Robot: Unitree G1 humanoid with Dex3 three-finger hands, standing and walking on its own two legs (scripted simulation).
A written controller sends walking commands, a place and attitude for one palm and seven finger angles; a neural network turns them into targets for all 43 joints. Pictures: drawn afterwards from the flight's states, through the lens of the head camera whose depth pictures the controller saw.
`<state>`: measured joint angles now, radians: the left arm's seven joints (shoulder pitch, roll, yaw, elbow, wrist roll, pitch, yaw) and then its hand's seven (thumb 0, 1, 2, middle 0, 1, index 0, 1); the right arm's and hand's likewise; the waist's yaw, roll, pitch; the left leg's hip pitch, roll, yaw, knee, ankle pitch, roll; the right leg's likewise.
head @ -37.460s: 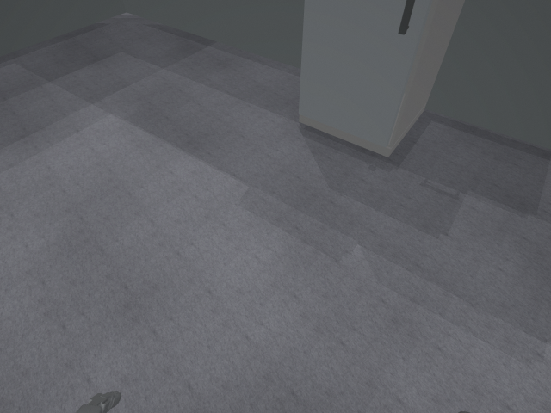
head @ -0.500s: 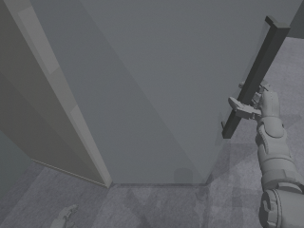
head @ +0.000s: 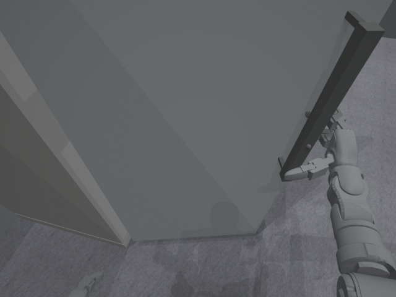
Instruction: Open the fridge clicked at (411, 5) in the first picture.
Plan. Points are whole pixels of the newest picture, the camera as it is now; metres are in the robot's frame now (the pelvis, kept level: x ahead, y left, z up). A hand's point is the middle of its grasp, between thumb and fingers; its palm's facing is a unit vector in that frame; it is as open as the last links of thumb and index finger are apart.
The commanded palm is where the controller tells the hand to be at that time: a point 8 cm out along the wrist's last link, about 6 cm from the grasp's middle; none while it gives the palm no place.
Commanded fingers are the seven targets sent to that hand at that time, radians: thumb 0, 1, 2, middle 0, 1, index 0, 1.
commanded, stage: slip the hand off the handle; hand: right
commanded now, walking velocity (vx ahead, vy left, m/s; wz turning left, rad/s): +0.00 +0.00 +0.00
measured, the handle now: (310, 117) +0.45 -0.18 +0.13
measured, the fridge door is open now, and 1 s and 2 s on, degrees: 72 71 71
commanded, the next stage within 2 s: draw the hand back to the body in 1.26 s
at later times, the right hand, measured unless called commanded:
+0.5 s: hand (345, 155) +0.40 -0.26 +0.09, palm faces +0.13 +0.98 -0.17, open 14.7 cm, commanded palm +0.37 -0.31 +0.10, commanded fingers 0.00 0.55 -0.20 0.25 1.15 0.25 1.15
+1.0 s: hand (362, 186) +0.33 -0.27 +0.08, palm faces +0.14 +0.97 -0.17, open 14.7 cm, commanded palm +0.29 -0.32 +0.10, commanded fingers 0.00 0.55 -0.20 0.25 1.15 0.25 1.15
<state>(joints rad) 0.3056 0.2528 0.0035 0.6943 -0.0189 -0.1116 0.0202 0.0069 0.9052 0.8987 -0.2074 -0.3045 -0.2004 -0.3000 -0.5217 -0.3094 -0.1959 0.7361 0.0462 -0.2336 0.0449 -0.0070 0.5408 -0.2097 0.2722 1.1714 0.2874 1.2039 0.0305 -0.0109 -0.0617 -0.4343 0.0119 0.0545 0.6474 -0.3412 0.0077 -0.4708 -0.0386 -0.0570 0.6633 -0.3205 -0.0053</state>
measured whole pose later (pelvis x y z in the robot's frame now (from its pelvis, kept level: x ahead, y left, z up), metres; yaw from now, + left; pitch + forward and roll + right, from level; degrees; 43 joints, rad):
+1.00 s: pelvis -0.02 -0.02 -0.01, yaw +0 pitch +7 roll +2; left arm 0.31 0.25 -0.03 0.60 -0.03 -0.10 0.05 0.01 0.90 0.90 -0.21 -0.30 -0.20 -0.30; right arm -0.23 -0.41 -0.32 0.47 0.13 -0.23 0.20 -0.01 0.55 -0.21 0.25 1.15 0.25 1.15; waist 0.02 -0.01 -0.08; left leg -0.47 0.01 0.05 0.71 -0.35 -0.01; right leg -0.53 -0.04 -0.06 0.76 -0.35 -0.03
